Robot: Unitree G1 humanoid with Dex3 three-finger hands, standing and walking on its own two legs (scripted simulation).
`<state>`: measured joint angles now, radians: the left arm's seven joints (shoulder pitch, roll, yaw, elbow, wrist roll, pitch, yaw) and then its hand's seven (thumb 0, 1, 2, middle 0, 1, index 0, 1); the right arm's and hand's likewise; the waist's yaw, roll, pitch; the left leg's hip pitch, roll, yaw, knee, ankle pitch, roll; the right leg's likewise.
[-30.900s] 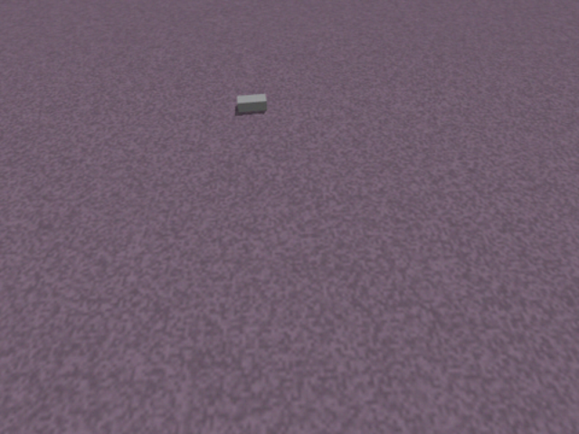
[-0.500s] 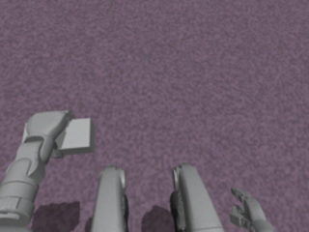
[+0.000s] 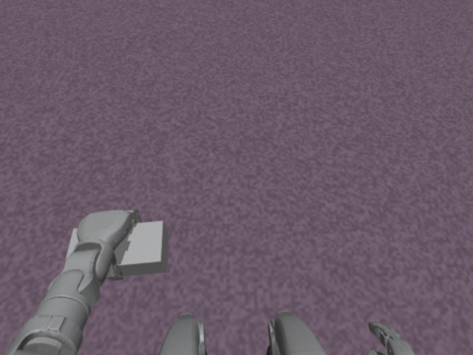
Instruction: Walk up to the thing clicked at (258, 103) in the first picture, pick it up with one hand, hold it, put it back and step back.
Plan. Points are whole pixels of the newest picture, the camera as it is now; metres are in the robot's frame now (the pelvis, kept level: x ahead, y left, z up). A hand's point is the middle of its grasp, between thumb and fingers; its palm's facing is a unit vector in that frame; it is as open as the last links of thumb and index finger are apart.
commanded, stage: lift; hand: left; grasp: from above
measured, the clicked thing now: (120, 250) +0.33 +0.23 -0.11
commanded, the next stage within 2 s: hold in 0.28 s
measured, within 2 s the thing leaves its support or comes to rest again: neither
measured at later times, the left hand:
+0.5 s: hand (108, 229) +0.34 +0.22 -0.01, palm faces -0.46 -0.05 -0.88, open 11.2 cm
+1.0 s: hand (106, 219) +0.34 +0.21 +0.02, palm faces -0.46 -0.04 -0.89, open 11.2 cm
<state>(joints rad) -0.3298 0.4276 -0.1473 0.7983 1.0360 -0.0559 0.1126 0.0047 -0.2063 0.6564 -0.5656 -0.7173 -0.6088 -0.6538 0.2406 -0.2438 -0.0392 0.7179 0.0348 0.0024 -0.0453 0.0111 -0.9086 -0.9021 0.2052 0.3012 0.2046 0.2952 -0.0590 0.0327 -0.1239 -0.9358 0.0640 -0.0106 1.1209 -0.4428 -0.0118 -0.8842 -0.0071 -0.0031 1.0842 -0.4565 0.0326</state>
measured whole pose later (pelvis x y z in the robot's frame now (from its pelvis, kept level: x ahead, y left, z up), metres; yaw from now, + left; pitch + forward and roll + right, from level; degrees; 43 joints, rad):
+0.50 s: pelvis +0.03 +0.00 +0.05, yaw +0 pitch +8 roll -1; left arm -0.30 0.40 -0.20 0.77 1.02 -0.03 0.07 0.00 -0.20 0.65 -0.57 -0.72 -0.61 -0.65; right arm 0.24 -0.24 -0.05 0.71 0.04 0.03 -0.04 0.01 -0.91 -0.90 0.20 0.30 0.20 0.29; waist -0.03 0.03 -0.07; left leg -0.57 0.05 0.03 0.78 -0.34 -0.01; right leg -0.54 -0.02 0.02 0.75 -0.35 0.04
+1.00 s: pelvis +0.04 +0.00 +0.07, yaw -1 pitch +5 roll +0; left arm -0.25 0.41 -0.21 0.65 1.01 -0.04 -0.02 0.00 -0.20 0.65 -0.56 -0.72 -0.60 -0.66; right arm 0.21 -0.25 -0.05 0.68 0.06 0.06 -0.05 0.01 -0.90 -0.89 0.20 0.30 0.20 0.29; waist 0.00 0.04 -0.05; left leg -0.43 0.04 0.05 0.65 -0.31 -0.01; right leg -0.41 -0.02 0.03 0.65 -0.32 0.03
